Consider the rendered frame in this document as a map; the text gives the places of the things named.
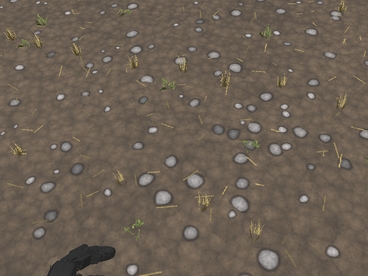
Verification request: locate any robot left hand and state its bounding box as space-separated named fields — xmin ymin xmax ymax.
xmin=47 ymin=244 xmax=116 ymax=276

